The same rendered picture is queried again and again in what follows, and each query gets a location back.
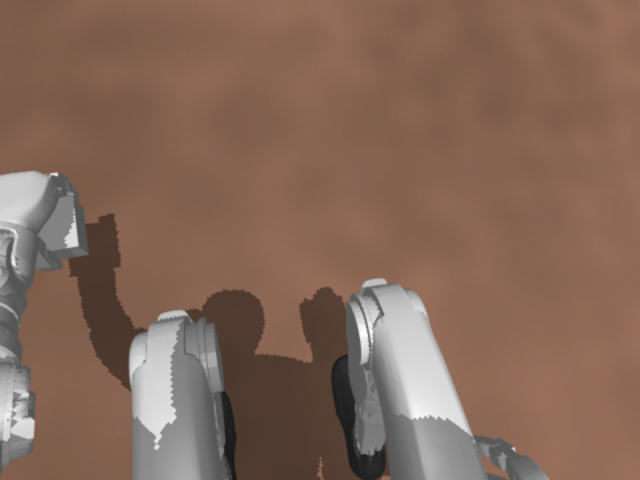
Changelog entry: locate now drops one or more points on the right robot foot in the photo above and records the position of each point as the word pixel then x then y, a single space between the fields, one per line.
pixel 363 466

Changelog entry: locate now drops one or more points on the left robot hand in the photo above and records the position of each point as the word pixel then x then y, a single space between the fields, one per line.
pixel 29 199

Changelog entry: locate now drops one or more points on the right robot hand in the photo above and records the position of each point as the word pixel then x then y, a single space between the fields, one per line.
pixel 504 456

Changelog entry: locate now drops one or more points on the left robot arm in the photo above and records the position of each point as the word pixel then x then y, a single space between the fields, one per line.
pixel 18 255

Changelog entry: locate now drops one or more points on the left robot foot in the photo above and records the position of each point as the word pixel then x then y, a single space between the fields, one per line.
pixel 230 437

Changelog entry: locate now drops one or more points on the small box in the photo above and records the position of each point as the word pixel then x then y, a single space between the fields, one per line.
pixel 65 231

